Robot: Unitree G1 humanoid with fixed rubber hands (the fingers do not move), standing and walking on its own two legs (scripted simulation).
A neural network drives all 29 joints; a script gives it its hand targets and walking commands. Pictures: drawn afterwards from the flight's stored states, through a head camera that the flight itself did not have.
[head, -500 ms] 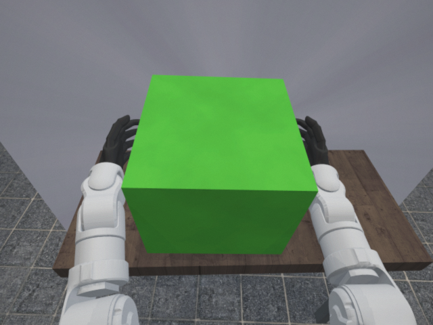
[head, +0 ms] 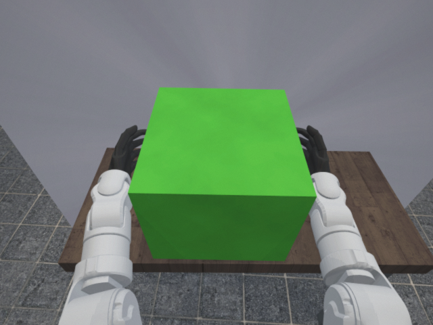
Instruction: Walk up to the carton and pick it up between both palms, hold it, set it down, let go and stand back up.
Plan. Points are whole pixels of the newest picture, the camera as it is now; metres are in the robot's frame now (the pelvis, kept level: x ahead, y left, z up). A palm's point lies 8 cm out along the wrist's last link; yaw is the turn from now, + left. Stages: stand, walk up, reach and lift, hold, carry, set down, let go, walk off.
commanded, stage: set down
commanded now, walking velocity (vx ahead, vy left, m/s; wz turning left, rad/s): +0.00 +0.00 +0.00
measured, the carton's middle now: (220, 172) +0.42 +0.01 +0.07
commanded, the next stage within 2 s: none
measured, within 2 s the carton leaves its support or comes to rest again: neither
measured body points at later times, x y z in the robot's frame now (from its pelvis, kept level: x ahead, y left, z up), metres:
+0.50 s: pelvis +0.02 +0.00 +0.00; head +0.05 +0.01 +0.45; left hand +0.42 +0.19 +0.08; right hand +0.43 -0.17 +0.09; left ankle +0.01 +0.13 -0.75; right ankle -0.06 -0.09 -0.75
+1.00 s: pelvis +0.01 +0.00 +0.00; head +0.08 +0.01 +0.44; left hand +0.42 +0.19 +0.05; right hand +0.43 -0.17 +0.06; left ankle +0.01 +0.13 -0.75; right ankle -0.06 -0.09 -0.75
